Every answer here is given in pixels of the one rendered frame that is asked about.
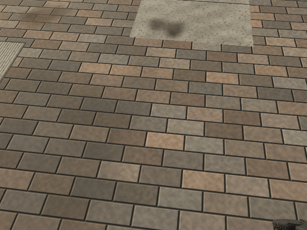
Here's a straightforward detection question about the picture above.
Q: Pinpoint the right robot hand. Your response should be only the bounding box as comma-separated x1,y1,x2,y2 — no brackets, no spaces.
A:
272,218,307,230

